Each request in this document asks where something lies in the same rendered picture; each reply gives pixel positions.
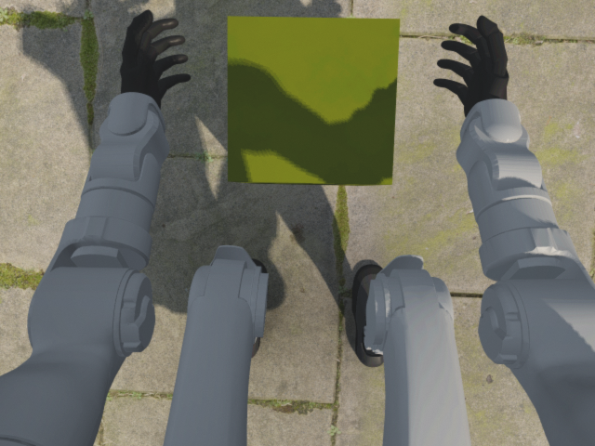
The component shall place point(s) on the right robot upper arm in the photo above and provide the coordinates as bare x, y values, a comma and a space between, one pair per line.
544, 331

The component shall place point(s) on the left robot upper arm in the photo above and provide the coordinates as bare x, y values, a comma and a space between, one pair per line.
85, 322

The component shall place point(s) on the right robot shin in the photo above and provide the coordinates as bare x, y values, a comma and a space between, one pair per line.
413, 262

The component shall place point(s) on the left robot forearm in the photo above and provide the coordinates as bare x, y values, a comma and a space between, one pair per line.
112, 224

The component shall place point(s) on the robot right hand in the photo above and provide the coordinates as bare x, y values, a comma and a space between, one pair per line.
488, 76

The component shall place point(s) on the right robot forearm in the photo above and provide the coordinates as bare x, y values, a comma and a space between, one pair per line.
520, 235

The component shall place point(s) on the robot left hand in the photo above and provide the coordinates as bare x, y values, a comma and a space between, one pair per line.
139, 70

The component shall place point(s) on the left robot thigh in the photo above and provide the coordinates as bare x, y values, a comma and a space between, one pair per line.
209, 403

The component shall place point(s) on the carton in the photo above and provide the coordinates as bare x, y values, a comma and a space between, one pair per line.
312, 101

